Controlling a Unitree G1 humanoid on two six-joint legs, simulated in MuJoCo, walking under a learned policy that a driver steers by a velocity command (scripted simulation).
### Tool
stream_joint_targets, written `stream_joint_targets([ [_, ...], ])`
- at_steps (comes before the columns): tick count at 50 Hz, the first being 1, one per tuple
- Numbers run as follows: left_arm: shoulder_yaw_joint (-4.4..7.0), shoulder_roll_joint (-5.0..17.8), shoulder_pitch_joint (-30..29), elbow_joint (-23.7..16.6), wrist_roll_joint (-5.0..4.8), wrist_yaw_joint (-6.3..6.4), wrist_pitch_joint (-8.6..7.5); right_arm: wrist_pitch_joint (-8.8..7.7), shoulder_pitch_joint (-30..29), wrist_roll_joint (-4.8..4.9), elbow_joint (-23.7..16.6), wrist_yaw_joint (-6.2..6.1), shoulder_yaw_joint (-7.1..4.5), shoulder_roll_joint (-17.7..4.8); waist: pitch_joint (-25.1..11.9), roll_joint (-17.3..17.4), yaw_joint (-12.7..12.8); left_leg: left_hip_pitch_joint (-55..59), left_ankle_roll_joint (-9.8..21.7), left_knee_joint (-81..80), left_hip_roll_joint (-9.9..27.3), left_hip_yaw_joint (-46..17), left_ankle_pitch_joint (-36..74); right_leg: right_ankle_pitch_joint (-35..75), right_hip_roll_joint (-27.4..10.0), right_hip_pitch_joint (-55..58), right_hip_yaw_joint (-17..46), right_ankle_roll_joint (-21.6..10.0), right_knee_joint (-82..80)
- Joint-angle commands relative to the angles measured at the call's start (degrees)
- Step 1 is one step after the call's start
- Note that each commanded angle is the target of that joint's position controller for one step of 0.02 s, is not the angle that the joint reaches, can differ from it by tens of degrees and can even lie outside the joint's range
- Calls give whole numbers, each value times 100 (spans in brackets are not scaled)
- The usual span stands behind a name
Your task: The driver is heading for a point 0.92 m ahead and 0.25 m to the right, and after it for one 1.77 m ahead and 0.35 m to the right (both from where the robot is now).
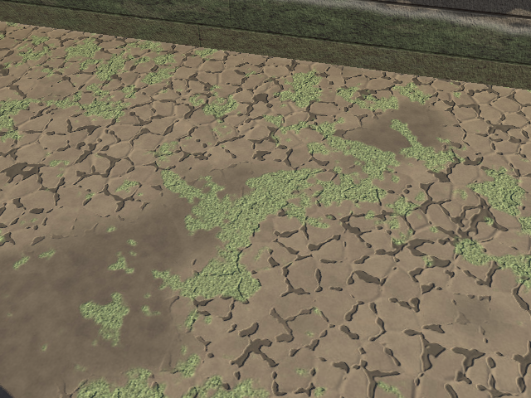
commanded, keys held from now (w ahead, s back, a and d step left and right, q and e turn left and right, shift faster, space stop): w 0.40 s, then w+e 0.60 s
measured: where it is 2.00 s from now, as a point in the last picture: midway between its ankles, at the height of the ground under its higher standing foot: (365, 313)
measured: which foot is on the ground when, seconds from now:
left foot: up 0.00-0.14, down 0.16-0.66, up 0.68-1.00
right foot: down 0.00-0.16, up 0.18-0.62, down 0.64-1.00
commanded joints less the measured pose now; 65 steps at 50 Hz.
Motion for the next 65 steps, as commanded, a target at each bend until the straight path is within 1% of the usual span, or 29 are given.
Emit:
stream_joint_targets([
  [1,139,781,371,-133,-87,113,-68,1,-905,69,-580,2,-80,-524,1060,-352,68,283,-100,-889,-85,127,-941,1744,-1412,-346,2020,-937,-1093],
  [5,275,856,458,-14,-258,100,143,-66,-1061,110,-524,1,-32,-311,963,-316,338,1090,-43,-2349,-146,394,-2009,3240,-1310,681,2167,-934,-313],
  [7,296,995,-55,-25,3,-167,300,-159,1238,210,337,-64,-263,-688,619,29,-748,4212,195,-2915,-140,576,-468,3390,-984,-741,1628,-608,1348],
  [8,274,863,14,87,219,-460,319,-199,3436,154,931,-115,-563,-1191,64,514,-1624,6887,732,-2248,154,506,466,3398,-669,-2426,1233,-93,3144],
  [9,311,430,584,73,-87,-642,300,-76,4542,118,1168,-60,-711,-1572,-1709,1544,-1658,9238,2014,-303,1273,-351,3602,-830,37,-3613,673,428,6153],
  [10,399,831,-341,-594,-221,-677,204,11,4417,39,1136,-10,-804,-1724,-1883,718,-1789,9632,2400,-53,1779,-1339,3552,-1057,48,-4864,839,536,6944],
  [13,481,869,-1511,-1011,-79,-262,33,-79,1721,95,409,-78,-428,-337,525,-805,-855,4841,1661,-1794,1171,-747,-2352,1981,-1136,-4553,1130,-22,3410],
  [15,422,577,-1779,-937,117,-152,77,-286,1342,229,285,-196,-214,241,1263,-224,-563,1917,1656,-2586,734,-393,-2702,3664,-1479,-2706,1076,-258,1019],
  [17,387,460,-1712,-966,122,-187,209,-362,2007,281,664,-160,-314,-218,743,28,-564,1659,1887,-2279,741,-731,-2969,3979,-1315,-2232,876,-54,907],
  [19,250,300,-1757,-1085,222,-275,152,-520,2079,149,657,-286,-228,27,561,-398,-709,2227,1633,-1336,626,-620,-3243,5758,-1523,-2927,1456,91,-51],
  [21,260,533,-2336,-1275,30,-169,191,-525,2025,54,589,-332,-166,-72,423,-301,-821,1394,1154,-913,68,-27,-4169,7599,-1345,-1519,1018,188,-1332],
  [23,336,1014,-2579,-1488,81,-203,307,-483,2023,27,592,-251,-89,-129,754,-115,-629,856,1115,-801,288,-294,-4725,7110,-1295,-1180,925,123,-783],
  [26,291,1093,-3996,-1889,110,-230,288,-422,3333,213,1029,-457,-63,-129,1325,-268,-1469,3332,984,-87,802,-788,-4868,6066,-1516,-3028,1005,236,-2278],
  [27,267,1061,-4332,-1957,45,-247,272,-348,3760,182,1213,-545,-56,-166,1379,-262,-1720,3739,901,68,788,-795,-4891,6239,-1533,-3101,942,238,-2599],
  [28,447,1088,-4821,-2180,-1306,-313,253,-89,2794,1039,1056,-775,-417,-817,1949,-90,-1679,2801,747,359,586,-728,-4246,5938,-1206,-2955,1263,244,-2649],
  [29,394,1043,-4699,-2119,-1327,-349,229,10,2846,998,1064,-778,-447,-898,1666,-340,-1602,2941,671,717,567,-352,-3804,5977,-1101,-2525,985,182,-2869],
  [32,827,1573,-1629,-1079,-905,-251,402,-24,2780,703,1139,-516,-490,-535,-114,-490,-328,1984,339,3815,74,428,-2221,6479,-610,1554,83,-172,-2720],
  [33,947,2063,-331,-595,-711,-189,449,-179,2969,653,1153,-426,-459,-65,-677,-1863,-100,-331,-155,6809,-629,829,-6504,9329,-1431,4071,841,-767,-1484],
  [35,998,2151,-241,-733,-800,-81,394,-490,2601,1010,481,-390,-452,-447,-2571,-1835,226,-2113,-425,7923,-363,-163,-7338,6854,-2672,5456,3163,-1978,-1432],
  [37,932,1778,-1400,-1152,-603,111,516,-454,1273,1025,-149,-653,-443,-401,-1506,7,-129,-2191,-293,6714,-106,84,-5738,2650,-2591,3210,4117,-1598,-3163],
  [40,790,1466,-2909,-1621,-517,144,283,-179,1291,714,-228,-819,-591,-277,-17,-10,-1083,-616,-393,4023,219,-369,-4429,3703,-2202,-604,3429,-1396,-3348],
  [43,889,1596,-2913,-1746,-617,335,276,-225,633,566,-582,-780,-678,-328,4,-642,-1048,1492,-640,1067,-160,96,-3049,4389,-1008,-2060,1835,-1021,-3411],
  [49,1025,1445,-1962,-1588,-792,409,388,-208,-442,812,-1009,-616,-746,-547,-67,-673,-675,1741,-477,-780,-506,-163,-2951,2711,-1321,-732,2777,-859,-3025],
  [52,964,1166,-1958,-1716,-734,390,387,-363,291,749,-869,-542,-890,-788,-340,-598,-1113,3202,-22,-1230,-344,-185,-3483,2345,-826,-938,2706,-492,-1871],
  [53,860,754,-1990,-1810,-683,346,337,-377,1289,698,-686,-575,-991,-1083,-967,163,-1461,4751,314,-1271,644,-1122,-3541,1602,-276,-1906,1944,-192,-58],
  [54,840,830,-1506,-2075,-837,318,258,-363,1835,616,-531,-518,-1108,-1548,-1466,2079,-1228,5915,1202,-2055,1860,-3865,-5181,525,128,-3515,1534,-48,1416],
  [55,974,1400,-1678,-1953,-822,299,232,-372,1615,708,-695,-530,-1022,-1053,-1076,1292,-1299,5794,1189,-2284,1891,-4111,-6182,795,-282,-4163,1675,20,2187],
  [57,1065,1512,-2430,-2068,-700,301,302,-302,982,666,-822,-571,-923,-761,-274,307,-1175,4654,874,-2357,1391,-2532,-4887,1891,-651,-4106,1462,95,2261],
  [65,1000,964,-2912,-2376,-624,179,457,-239,640,683,-581,-613,-996,-838,-18,254,-726,3487,661,-2609,766,312,-615,3330,-859,-2965,852,420,159],
])
Velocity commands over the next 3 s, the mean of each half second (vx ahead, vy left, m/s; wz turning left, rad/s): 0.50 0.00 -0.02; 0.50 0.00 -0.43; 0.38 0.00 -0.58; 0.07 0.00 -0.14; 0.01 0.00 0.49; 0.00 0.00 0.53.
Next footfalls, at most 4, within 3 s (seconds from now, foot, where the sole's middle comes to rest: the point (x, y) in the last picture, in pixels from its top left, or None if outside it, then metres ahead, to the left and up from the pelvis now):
0.16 left None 0.24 0.13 -0.89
0.64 right None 0.62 -0.14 -1.06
1.04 left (302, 336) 0.86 0.03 -1.06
1.50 right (403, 320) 0.96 -0.30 -1.06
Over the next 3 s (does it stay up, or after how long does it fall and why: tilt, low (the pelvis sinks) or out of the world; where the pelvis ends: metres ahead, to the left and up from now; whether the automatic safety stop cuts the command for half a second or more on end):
stays up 0.92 -0.12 -0.28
